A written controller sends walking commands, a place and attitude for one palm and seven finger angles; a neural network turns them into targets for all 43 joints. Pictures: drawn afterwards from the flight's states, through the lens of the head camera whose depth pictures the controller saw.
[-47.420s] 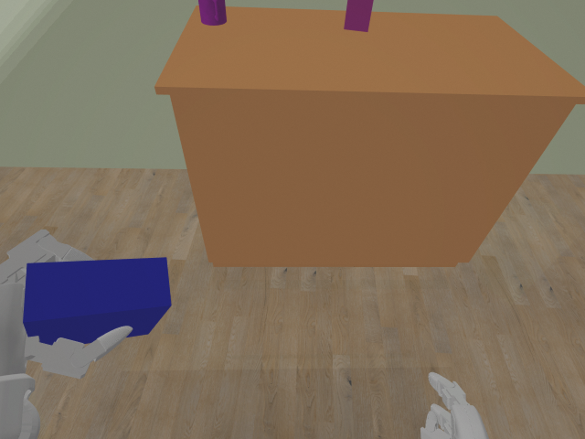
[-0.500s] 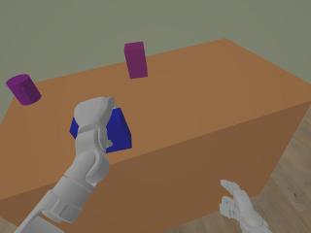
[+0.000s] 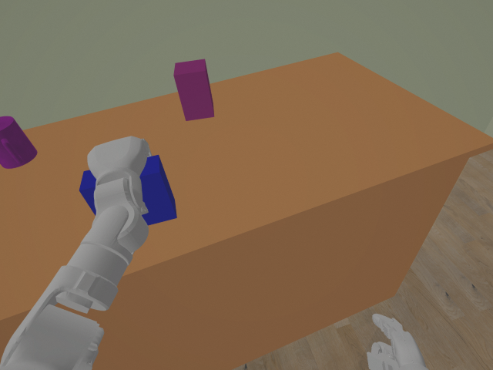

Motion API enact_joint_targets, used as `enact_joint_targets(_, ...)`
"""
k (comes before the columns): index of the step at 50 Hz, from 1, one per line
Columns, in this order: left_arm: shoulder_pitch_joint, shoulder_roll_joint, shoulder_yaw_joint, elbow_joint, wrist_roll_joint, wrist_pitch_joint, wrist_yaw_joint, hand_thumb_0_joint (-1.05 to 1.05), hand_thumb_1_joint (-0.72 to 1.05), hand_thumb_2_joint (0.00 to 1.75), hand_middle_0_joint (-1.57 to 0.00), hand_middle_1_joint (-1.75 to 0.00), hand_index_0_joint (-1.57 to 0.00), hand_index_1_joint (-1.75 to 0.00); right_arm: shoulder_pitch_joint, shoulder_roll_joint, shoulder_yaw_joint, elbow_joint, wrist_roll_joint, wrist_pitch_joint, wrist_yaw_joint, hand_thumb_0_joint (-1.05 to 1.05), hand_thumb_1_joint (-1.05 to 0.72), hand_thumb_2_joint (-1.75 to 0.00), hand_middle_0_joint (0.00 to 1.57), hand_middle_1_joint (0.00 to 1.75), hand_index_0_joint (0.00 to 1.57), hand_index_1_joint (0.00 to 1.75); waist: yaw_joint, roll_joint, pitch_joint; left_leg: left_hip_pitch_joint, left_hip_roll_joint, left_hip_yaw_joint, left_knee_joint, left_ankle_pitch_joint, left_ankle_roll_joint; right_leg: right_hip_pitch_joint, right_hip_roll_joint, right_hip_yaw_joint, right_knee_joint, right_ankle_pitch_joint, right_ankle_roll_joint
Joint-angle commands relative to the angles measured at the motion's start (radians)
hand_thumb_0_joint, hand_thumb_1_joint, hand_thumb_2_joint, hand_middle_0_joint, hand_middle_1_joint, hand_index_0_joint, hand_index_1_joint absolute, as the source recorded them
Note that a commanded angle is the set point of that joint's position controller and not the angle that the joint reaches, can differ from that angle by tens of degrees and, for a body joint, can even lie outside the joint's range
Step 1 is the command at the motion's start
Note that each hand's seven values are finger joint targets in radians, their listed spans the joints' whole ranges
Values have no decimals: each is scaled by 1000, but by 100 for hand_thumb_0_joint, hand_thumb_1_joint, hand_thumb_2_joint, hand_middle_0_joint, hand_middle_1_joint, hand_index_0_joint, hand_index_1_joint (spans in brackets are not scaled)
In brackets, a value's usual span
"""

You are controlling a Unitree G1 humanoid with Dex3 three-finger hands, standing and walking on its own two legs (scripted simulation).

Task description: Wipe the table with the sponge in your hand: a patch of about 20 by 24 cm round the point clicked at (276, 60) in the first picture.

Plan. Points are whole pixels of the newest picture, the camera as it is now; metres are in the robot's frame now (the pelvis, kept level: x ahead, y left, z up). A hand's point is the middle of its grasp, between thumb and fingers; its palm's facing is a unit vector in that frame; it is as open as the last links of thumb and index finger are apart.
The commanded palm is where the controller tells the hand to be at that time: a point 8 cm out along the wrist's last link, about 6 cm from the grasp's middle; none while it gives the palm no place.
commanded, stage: wipe forward along the third lane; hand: left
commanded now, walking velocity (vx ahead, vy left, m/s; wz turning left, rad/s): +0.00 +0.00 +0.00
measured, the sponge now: (136, 203) +0.36 +0.25 +0.10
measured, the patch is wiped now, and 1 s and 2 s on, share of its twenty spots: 0.90 0.95 1.00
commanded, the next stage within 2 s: wipe back along the third lane in 1.04 s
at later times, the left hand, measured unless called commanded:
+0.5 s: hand (126, 166) +0.41 +0.27 +0.14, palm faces -0.03 -0.01 -1.00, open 9.5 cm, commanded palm +0.39 +0.27 +0.17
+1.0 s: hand (122, 152) +0.45 +0.30 +0.14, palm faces -0.07 +0.01 -1.00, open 9.5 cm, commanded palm +0.44 +0.30 +0.17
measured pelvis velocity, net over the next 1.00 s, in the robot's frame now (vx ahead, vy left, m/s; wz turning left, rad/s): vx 0.01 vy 0.03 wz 0.00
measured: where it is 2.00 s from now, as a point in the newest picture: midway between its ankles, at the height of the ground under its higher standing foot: outside the picture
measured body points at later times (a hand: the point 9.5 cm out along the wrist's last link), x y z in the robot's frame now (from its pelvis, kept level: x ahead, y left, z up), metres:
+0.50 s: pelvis +0.00 +0.02 +0.00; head +0.00 -0.02 +0.45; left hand +0.41 +0.27 +0.20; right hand +0.15 -0.23 -0.12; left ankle -0.01 +0.13 -0.74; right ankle +0.01 -0.07 -0.74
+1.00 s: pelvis +0.01 +0.03 +0.00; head +0.03 +0.01 +0.45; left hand +0.45 +0.29 +0.20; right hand +0.12 -0.22 -0.13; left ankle -0.01 +0.13 -0.74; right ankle +0.01 -0.07 -0.74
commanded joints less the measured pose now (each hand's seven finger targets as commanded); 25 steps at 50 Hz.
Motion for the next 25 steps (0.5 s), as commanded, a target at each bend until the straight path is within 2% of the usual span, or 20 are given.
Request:
enact_joint_targets(1,-345,209,71,14,52,-27,23,0,10,130,-120,-160,-120,-160,-155,-94,-31,-160,0,-52,-19,0,-90,-90,20,30,20,30,-16,-172,-166,-86,-58,34,-23,119,48,152,-47,90,-86,127,42)
enact_joint_targets(3,-364,229,82,57,55,-44,24,0,10,130,-120,-160,-120,-160,-138,-100,-34,-153,0,-49,-24,0,-90,-90,20,30,20,30,-19,-170,-166,-98,-58,35,-20,113,45,148,-47,91,-85,127,44)
enact_joint_targets(4,-376,259,106,60,58,-56,26,0,10,130,-120,-160,-120,-160,-127,-104,-38,-152,-1,-49,-25,0,-90,-90,20,30,20,30,-16,-143,-177,-91,-56,34,-22,108,44,141,-50,94,-85,116,41)
enact_joint_targets(5,-394,242,90,67,61,-63,30,0,10,130,-120,-160,-120,-160,-124,-98,-39,-158,1,-49,-26,0,-90,-90,20,30,20,30,-18,-142,-194,-96,-57,34,-23,104,45,149,-51,87,-82,107,42)
enact_joint_targets(6,-385,218,76,103,58,-72,31,0,10,130,-120,-160,-120,-160,-109,-99,-39,-152,1,-50,-27,0,-90,-90,20,30,20,30,-27,-163,-174,-102,-55,32,-21,110,46,139,-48,82,-82,124,41)
enact_joint_targets(7,-360,232,96,118,53,-82,34,0,10,130,-120,-160,-120,-160,-100,-103,-42,-152,1,-51,-27,0,-90,-90,20,30,20,30,-19,-175,-185,-103,-55,33,-15,122,47,149,-48,84,-77,149,42)
enact_joint_targets(9,-379,279,130,125,54,-100,40,0,10,130,-120,-160,-120,-160,-91,-112,-46,-148,-1,-47,-27,0,-90,-90,20,30,20,30,-19,-159,-196,-105,-53,30,-20,110,43,144,-52,87,-79,134,41)
enact_joint_targets(10,-408,257,111,125,61,-107,48,0,10,130,-120,-160,-120,-160,-85,-107,-47,-152,1,-46,-26,0,-90,-90,20,30,20,30,-23,-164,-209,-110,-53,28,-19,123,44,151,-50,79,-70,149,40)
enact_joint_targets(11,-375,208,82,154,51,-108,48,0,10,130,-120,-160,-120,-160,-80,-104,-48,-155,3,-48,-27,0,-90,-90,20,30,20,30,-28,-185,-185,-111,-53,30,-18,124,48,136,-48,70,-73,154,42)
enact_joint_targets(14,-420,291,143,162,50,-119,61,0,10,130,-120,-160,-120,-160,-69,-117,-52,-143,0,-44,-28,0,-90,-90,20,30,20,30,-24,-173,-204,-110,-50,30,-19,122,45,139,-51,80,-76,157,42)
enact_joint_targets(15,-451,262,111,166,52,-120,64,0,10,130,-120,-160,-120,-160,-69,-110,-51,-147,2,-46,-28,0,-90,-90,20,30,20,30,-35,-170,-204,-114,-51,31,-19,115,48,137,-52,76,-77,149,45)
enact_joint_targets(16,-409,258,118,211,51,-118,66,0,10,130,-120,-160,-120,-160,-60,-111,-54,-140,3,-44,-29,0,-90,-90,20,30,20,30,-32,-179,-181,-119,-50,30,-22,113,46,125,-47,73,-80,137,42)
enact_joint_targets(17,-431,260,115,216,50,-120,68,0,10,130,-120,-160,-120,-160,-56,-114,-52,-136,3,-43,-29,0,-90,-90,20,30,20,30,-35,-178,-188,-116,-50,31,-23,115,46,126,-48,72,-81,145,43)
enact_joint_targets(19,-453,307,150,200,55,-130,73,0,10,130,-120,-160,-120,-160,-51,-119,-57,-136,1,-41,-30,0,-90,-90,20,30,20,30,-27,-145,-229,-105,-50,31,-25,132,44,143,-50,76,-76,164,38)
enact_joint_targets(21,-438,256,112,232,53,-129,74,0,10,130,-120,-160,-120,-160,-45,-113,-54,-142,4,-41,-28,0,-90,-90,20,30,20,30,-35,-165,-206,-115,-47,30,-27,134,47,136,-47,63,-74,168,39)
enact_joint_targets(22,-452,286,135,254,58,-132,78,0,10,130,-120,-160,-120,-160,-40,-118,-55,-133,3,-38,-28,0,-90,-90,20,30,20,30,-39,-173,-194,-119,-45,28,-29,125,45,126,-45,64,-79,154,39)
enact_joint_targets(23,-460,278,125,256,58,-132,79,0,10,130,-120,-160,-120,-160,-42,-116,-55,-136,4,-37,-30,0,-90,-90,20,30,20,30,-37,-160,-200,-117,-48,30,-30,126,45,126,-46,64,-79,152,39)
enact_joint_targets(24,-485,307,146,245,62,-141,81,0,10,130,-120,-160,-120,-160,-36,-123,-58,-131,2,-37,-29,0,-90,-90,20,30,20,30,-38,-150,-214,-106,-46,25,-31,138,45,123,-46,64,-78,163,35)
enact_joint_targets(25,-503,271,112,252,70,-142,82,0,10,130,-120,-160,-120,-160,-33,-115,-55,-138,5,-38,-29,0,-90,-90,20,30,20,30,-46,-146,-220,-109,-47,26,-33,138,47,121,-44,56,-73,158,35)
